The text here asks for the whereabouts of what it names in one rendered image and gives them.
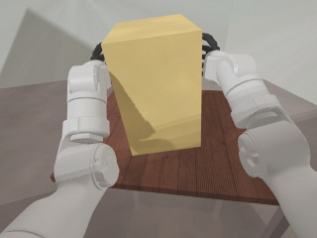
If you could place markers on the left robot hand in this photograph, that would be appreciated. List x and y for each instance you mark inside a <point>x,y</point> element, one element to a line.
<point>96,54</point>

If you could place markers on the carton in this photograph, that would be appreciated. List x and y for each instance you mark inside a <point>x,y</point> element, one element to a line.
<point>155,67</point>

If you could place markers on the left robot forearm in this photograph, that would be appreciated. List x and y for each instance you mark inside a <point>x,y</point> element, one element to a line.
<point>86,121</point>

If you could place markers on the left robot upper arm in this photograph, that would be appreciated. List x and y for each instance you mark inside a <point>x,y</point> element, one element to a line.
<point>82,175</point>

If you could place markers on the table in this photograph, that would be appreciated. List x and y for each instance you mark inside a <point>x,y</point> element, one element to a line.
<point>213,170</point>

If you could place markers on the right robot forearm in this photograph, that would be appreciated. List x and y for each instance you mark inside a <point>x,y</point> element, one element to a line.
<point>251,104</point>

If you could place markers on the right robot upper arm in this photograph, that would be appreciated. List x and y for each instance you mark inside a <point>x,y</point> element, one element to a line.
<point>278,154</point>

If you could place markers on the right robot hand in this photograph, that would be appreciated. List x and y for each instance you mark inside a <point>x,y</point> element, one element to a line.
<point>213,46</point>

